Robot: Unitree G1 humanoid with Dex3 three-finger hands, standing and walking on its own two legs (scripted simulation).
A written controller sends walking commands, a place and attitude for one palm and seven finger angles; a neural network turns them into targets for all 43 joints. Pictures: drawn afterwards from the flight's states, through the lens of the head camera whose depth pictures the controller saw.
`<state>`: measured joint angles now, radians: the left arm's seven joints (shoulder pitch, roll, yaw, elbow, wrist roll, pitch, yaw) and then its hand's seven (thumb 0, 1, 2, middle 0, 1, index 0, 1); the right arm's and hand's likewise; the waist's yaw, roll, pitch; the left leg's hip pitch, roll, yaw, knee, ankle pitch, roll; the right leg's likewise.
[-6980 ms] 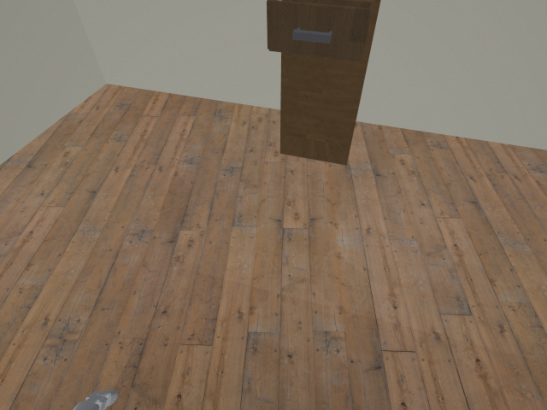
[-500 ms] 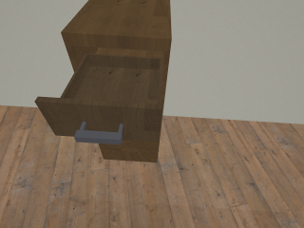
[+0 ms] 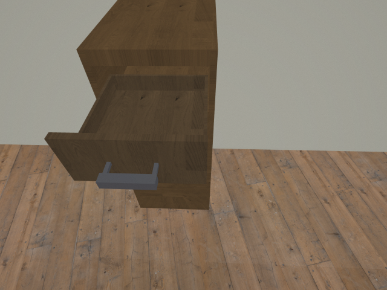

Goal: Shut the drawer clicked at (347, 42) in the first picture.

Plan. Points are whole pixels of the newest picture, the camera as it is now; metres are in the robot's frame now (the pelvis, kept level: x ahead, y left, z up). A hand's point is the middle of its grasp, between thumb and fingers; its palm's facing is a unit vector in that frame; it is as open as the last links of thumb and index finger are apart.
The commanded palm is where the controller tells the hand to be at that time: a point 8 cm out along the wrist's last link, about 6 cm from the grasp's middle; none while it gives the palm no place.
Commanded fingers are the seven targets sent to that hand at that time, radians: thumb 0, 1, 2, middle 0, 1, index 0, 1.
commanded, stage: look again from close up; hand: left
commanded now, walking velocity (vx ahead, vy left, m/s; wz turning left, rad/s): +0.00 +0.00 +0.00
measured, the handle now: (130, 173) +0.35 +0.17 +0.04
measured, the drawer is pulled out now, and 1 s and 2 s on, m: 0.30 0.30 0.30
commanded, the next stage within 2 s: shuffle to correct the standing spot in 0.26 s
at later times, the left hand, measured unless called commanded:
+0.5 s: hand out of the picture +0.00 +0.15 -0.17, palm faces +0.01 -0.98 -0.19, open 7.4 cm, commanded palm none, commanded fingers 0.00 0.90 0.90 -0.20 -0.30 -0.20 -0.30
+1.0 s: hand out of the picture +0.05 +0.13 -0.16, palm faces +0.06 -0.97 -0.22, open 7.3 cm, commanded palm none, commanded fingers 0.00 0.90 0.90 -0.20 -0.30 -0.20 -0.30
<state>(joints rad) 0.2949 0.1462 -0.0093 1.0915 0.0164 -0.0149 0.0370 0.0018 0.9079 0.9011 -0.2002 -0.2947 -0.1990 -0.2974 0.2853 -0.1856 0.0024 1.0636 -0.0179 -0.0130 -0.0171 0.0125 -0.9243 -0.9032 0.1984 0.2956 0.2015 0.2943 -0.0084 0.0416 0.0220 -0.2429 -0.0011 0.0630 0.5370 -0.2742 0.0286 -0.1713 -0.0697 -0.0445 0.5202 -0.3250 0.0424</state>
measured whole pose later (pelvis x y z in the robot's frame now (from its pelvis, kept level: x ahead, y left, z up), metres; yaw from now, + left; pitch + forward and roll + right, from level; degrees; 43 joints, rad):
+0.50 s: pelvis +0.01 -0.02 +0.00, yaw +0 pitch -1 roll +1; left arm 0.30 0.16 -0.01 1.09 0.02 0.00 0.02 0.00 0.91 0.90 -0.20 -0.29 -0.20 -0.30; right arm 0.27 -0.17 0.01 1.11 -0.02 0.00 -0.01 0.01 -0.91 -0.90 0.20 0.30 0.20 0.29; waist 0.00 -0.01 0.03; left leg -0.20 0.02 0.06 0.48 -0.25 0.00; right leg -0.15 -0.05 -0.04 0.51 -0.33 0.01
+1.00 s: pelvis +0.05 -0.04 +0.01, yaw +0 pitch -1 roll +1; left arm 0.29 0.14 0.03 1.06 0.02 0.00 0.05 0.00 0.91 0.90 -0.20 -0.29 -0.20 -0.30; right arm 0.23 -0.16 -0.02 1.08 -0.01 0.00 -0.04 0.01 -0.92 -0.90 0.20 0.30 0.20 0.29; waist 0.01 -0.01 0.06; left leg -0.19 0.04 0.10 0.55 -0.22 0.00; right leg -0.17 -0.05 -0.07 0.65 -0.28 0.00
